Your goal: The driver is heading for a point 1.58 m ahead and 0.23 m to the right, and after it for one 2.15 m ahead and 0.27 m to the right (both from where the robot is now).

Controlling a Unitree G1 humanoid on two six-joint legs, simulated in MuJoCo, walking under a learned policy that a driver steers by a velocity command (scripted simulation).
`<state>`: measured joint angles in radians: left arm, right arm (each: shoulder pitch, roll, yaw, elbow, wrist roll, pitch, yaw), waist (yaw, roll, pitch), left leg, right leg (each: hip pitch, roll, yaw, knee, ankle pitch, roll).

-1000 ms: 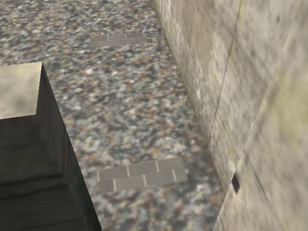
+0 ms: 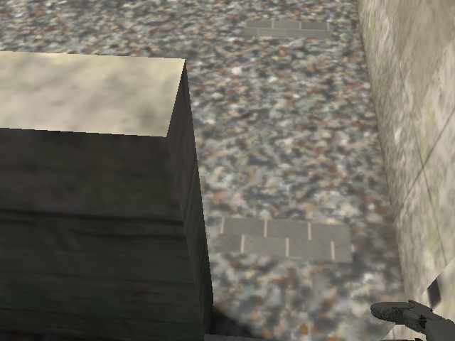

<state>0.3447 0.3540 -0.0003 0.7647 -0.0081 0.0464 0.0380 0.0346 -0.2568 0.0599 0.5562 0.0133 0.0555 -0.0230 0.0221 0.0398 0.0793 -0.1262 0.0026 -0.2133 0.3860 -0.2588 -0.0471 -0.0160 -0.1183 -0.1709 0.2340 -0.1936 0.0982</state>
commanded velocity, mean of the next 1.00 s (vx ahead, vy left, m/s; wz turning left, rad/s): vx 0.18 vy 0.00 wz -0.33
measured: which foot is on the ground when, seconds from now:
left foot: down 0.00-1.00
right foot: down 0.00-1.00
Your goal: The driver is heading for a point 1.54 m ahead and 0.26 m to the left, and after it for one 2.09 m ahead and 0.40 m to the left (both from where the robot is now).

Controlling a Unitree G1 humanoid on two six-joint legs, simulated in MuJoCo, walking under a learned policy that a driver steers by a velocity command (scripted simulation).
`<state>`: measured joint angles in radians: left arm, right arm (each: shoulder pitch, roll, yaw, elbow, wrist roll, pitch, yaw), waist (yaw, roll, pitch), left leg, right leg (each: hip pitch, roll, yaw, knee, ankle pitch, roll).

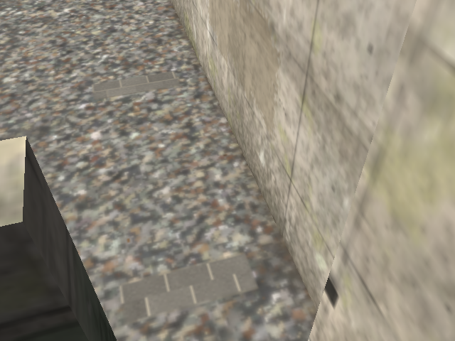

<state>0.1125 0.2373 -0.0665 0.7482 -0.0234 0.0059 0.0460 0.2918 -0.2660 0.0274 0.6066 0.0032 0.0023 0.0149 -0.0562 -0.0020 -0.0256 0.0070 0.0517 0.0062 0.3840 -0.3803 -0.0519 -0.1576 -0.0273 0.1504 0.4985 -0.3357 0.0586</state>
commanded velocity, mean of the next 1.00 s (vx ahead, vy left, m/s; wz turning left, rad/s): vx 0.27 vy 0.02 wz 0.38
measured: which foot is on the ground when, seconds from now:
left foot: down 0.00-1.00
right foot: down 0.00-1.00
